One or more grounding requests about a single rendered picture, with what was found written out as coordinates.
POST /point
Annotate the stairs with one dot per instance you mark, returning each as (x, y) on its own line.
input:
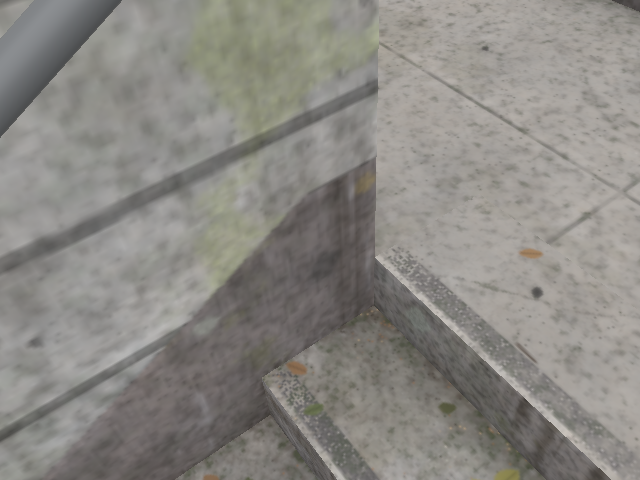
(395, 394)

